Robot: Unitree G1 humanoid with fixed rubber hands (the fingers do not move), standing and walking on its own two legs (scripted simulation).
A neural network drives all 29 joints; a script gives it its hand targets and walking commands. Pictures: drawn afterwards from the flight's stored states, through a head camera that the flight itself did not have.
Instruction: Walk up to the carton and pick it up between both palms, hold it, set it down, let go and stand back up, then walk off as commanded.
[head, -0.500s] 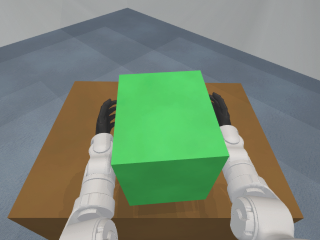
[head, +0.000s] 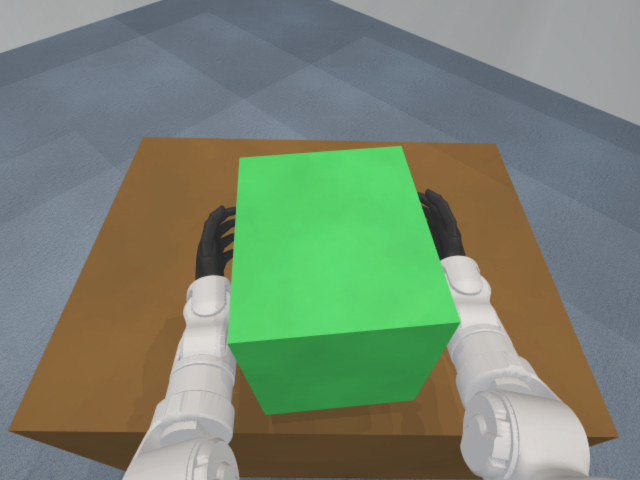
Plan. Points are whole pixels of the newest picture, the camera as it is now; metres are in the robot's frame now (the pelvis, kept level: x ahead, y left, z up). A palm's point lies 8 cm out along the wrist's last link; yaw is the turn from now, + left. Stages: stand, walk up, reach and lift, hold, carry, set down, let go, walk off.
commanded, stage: set down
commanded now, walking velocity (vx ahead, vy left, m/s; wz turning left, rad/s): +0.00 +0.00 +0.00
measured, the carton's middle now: (331, 284) +0.38 +0.00 +0.01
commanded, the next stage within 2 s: none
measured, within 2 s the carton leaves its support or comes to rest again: rests again in 1.10 s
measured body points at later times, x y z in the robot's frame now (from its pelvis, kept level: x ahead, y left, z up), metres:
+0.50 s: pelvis +0.01 -0.01 +0.00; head +0.11 -0.01 +0.44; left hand +0.40 +0.15 +0.00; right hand +0.43 -0.16 +0.01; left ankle -0.03 +0.13 -0.74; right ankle -0.02 -0.12 -0.74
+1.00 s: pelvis +0.01 -0.01 -0.01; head +0.14 -0.01 +0.42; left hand +0.39 +0.15 -0.04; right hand +0.43 -0.15 -0.02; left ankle -0.03 +0.13 -0.74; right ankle -0.02 -0.12 -0.74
